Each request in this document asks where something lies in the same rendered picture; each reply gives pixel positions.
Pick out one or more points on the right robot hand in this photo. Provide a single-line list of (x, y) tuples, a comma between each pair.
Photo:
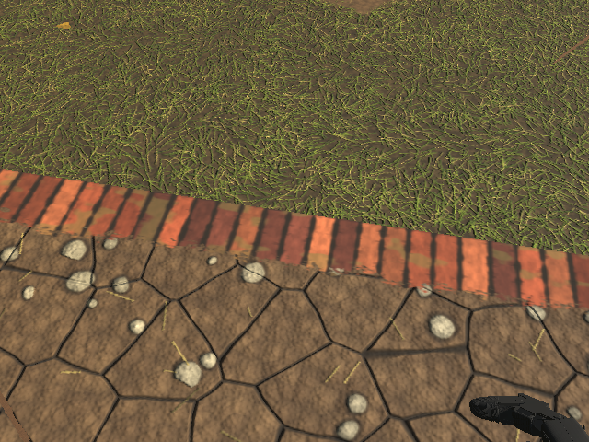
[(529, 415)]

